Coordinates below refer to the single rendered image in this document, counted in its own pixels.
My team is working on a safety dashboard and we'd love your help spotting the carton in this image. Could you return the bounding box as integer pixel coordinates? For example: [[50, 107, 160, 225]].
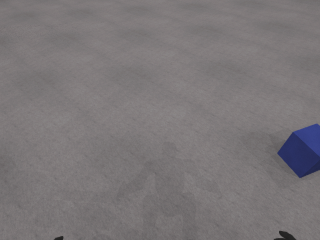
[[277, 123, 320, 178]]

